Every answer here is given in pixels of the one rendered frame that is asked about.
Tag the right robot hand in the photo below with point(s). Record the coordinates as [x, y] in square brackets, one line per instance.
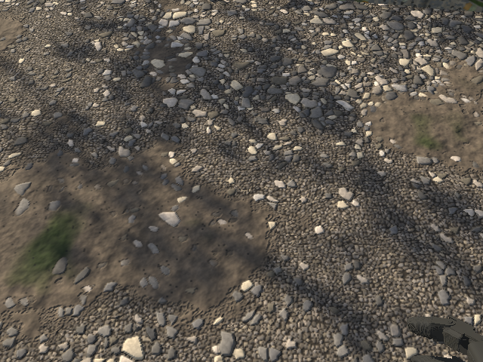
[455, 333]

